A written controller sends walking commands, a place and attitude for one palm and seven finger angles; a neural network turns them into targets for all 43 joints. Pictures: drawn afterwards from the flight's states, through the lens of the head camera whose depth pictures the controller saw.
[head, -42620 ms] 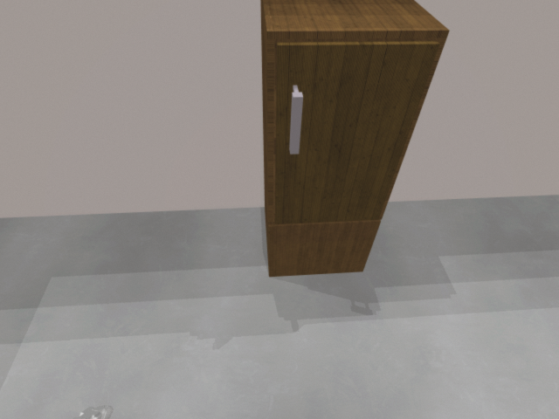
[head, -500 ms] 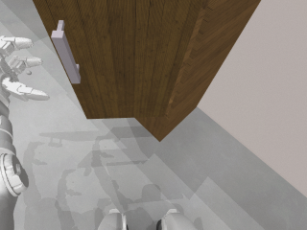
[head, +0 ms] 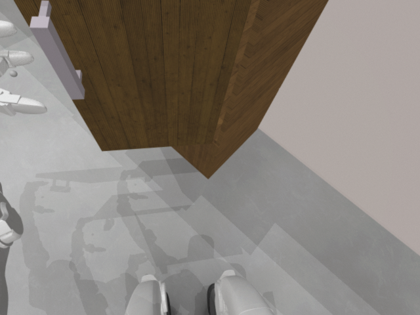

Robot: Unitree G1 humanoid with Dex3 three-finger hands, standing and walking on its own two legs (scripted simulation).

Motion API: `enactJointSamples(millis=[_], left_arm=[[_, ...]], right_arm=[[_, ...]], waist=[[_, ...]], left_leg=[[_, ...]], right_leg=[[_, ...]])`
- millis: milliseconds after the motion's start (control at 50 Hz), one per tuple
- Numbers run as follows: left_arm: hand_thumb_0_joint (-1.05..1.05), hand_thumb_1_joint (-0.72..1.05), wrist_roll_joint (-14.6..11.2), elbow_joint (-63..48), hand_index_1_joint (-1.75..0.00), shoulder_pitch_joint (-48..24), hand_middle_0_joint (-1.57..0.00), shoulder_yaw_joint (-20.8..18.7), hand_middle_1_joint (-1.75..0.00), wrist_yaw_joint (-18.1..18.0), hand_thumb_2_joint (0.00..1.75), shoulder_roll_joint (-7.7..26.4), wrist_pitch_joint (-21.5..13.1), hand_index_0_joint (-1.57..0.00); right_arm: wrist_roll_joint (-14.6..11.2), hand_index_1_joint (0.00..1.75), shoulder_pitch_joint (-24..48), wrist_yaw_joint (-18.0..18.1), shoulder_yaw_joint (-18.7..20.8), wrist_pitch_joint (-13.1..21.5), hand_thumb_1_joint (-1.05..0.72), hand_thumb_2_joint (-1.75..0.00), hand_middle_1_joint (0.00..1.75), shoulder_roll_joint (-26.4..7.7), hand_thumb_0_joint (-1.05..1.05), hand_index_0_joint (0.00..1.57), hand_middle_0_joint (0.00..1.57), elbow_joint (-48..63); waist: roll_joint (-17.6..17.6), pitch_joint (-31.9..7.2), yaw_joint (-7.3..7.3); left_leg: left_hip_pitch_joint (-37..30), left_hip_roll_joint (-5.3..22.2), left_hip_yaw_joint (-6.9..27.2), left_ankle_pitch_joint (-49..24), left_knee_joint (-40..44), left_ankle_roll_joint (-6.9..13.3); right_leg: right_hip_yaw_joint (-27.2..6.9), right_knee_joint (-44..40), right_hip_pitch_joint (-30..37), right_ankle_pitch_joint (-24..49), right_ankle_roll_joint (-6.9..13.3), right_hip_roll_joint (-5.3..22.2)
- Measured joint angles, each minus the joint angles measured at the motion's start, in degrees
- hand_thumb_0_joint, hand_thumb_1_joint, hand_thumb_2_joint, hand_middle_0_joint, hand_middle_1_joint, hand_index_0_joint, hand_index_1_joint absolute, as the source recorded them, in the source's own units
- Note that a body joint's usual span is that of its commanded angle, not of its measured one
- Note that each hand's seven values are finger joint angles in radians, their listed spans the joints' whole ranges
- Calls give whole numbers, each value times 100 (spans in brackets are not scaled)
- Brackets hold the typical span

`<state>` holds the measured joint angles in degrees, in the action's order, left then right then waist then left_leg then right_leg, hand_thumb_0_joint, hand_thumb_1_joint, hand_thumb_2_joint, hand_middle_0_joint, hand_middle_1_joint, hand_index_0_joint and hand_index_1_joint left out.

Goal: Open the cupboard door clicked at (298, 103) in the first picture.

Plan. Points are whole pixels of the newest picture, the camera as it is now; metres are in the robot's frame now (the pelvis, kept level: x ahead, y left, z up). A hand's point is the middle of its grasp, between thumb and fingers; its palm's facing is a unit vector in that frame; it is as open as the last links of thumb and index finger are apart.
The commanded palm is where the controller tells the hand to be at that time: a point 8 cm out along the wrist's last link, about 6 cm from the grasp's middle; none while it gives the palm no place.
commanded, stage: move the hooked fingers beside the handle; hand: left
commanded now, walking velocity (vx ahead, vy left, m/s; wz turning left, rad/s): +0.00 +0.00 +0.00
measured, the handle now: (63, 55) +0.56 +0.22 +0.09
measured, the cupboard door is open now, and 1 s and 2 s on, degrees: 50 50 50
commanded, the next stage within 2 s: slide the fingers in behind the handle in 0.46 s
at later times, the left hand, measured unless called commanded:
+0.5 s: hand (4, 84) +0.50 +0.29 +0.09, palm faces +0.05 -1.00 +0.01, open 14.0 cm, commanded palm +0.48 +0.33 +0.08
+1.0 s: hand (28, 82) +0.50 +0.26 +0.09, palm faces +0.03 -1.00 +0.00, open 14.0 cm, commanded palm +0.48 +0.29 +0.08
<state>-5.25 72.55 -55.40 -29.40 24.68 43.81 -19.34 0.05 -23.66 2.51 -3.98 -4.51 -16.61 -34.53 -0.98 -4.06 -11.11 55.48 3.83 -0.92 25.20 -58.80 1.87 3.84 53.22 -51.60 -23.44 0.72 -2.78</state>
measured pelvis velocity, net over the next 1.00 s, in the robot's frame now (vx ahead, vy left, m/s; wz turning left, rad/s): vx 0.00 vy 0.01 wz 0.01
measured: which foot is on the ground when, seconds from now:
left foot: down 0.00-1.00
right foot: down 0.00-1.00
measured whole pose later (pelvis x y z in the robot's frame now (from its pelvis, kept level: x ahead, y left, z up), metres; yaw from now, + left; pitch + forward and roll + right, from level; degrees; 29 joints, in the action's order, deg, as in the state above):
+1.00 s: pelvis +0.00 +0.01 +0.00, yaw +1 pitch +21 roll -5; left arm -6.5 68.2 -52.6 -25.0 21.3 36.1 -20.3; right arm 0.5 -23.0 1.5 -3.1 -4.4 -15.8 -35.3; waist -1.1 -4.7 -9.7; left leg 54.1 2.8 -0.4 25.7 -58.8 2.5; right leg 4.2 52.6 -49.6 -23.9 0.0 -2.0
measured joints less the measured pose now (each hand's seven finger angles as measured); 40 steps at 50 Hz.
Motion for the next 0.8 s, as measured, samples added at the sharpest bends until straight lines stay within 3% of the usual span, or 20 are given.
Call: enactJointSamples(millis=[200,400,560,800], left_arm=[[-1,-49,-150,-286,-120,479,-30,-236,-120,191,30,4,-24,-30],[-1,-50,-273,-397,-120,495,-30,171,-120,220,30,-302,-48,-30],[-1,-50,-171,-535,-120,491,-30,122,-120,15,30,-482,-99,-30],[-1,-50,-240,-483,-120,502,-30,300,-120,-82,30,-594,-34,-30]], right_arm=[[-9,30,-183,-46,62,-64,-91,-90,30,-3,0,21,21,-2],[-4,30,63,-42,101,-51,-91,-90,30,-12,0,21,21,-11],[29,30,247,-65,93,-10,-91,-90,30,44,0,21,21,86],[13,30,121,-108,39,-61,-90,-90,30,128,0,21,21,37]], waist=[[10,-72,73],[32,-102,199],[30,-111,189],[-6,-118,219]], left_leg=[[-137,42,-37,43,79,6],[-205,-44,39,64,70,45],[-187,-68,23,83,29,69],[-268,-90,19,73,57,83]], right_leg=[[-45,-133,139,10,-11,-47],[29,-175,278,-26,-55,27],[12,-140,262,-41,-88,52],[8,-149,338,-42,-95,71]])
